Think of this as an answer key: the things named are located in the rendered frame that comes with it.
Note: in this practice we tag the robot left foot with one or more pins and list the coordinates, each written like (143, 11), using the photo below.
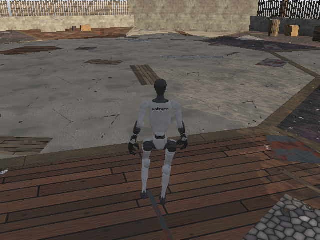
(143, 195)

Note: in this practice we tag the left robot hand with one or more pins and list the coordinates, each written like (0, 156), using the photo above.
(131, 148)

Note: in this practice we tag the robot right shin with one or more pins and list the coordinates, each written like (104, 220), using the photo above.
(165, 183)

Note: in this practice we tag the robot left upper arm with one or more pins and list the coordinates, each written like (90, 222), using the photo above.
(141, 114)

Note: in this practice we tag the right robot hand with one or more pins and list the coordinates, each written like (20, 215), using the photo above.
(180, 142)

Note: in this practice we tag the left robot forearm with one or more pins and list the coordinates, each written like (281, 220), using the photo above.
(135, 134)

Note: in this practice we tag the right robot forearm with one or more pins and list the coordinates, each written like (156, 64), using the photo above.
(182, 132)

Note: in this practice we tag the robot right upper arm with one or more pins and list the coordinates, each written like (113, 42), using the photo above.
(178, 114)

